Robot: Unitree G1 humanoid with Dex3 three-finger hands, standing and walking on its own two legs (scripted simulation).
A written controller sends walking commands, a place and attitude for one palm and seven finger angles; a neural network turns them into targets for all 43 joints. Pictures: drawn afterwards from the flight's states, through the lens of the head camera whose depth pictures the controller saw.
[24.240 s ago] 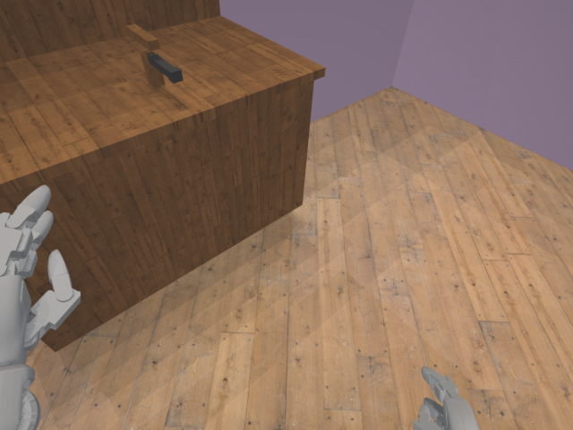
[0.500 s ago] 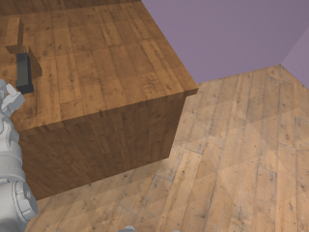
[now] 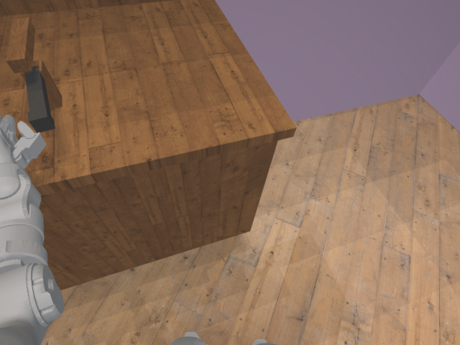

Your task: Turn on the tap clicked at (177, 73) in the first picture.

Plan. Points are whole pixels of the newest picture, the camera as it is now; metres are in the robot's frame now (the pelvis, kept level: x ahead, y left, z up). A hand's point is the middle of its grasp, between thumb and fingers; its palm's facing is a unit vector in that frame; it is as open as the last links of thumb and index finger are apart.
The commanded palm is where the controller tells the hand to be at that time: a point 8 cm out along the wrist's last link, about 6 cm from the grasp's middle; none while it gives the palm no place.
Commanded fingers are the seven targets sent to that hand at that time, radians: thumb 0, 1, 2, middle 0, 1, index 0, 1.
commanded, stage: push the lever round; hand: left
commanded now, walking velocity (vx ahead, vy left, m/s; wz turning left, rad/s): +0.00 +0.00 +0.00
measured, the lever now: (41, 120) +0.46 +0.33 +0.11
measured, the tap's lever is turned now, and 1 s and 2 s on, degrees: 7 29 64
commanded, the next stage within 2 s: none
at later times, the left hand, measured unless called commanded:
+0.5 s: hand (65, 131) +0.45 +0.29 +0.10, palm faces +0.63 -0.78 -0.06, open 7.7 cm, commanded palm +0.40 +0.31 +0.10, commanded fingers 0.00 0.90 0.90 -0.15 -0.15 -0.15 -0.15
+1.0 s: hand (86, 124) +0.46 +0.26 +0.10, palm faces +0.72 -0.69 -0.07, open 7.6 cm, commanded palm +0.41 +0.27 +0.10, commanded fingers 0.00 0.90 0.90 -0.15 -0.15 -0.15 -0.15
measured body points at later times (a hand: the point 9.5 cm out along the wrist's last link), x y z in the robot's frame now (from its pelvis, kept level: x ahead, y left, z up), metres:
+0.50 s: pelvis +0.00 +0.00 +0.00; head +0.06 +0.01 +0.45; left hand +0.41 +0.33 +0.10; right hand +0.05 -0.26 -0.12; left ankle +0.02 +0.07 -0.70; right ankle +0.00 -0.08 -0.70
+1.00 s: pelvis +0.00 -0.02 +0.00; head +0.06 -0.01 +0.44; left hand +0.42 +0.29 +0.11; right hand +0.04 -0.28 -0.13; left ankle +0.02 +0.07 -0.70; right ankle +0.00 -0.08 -0.70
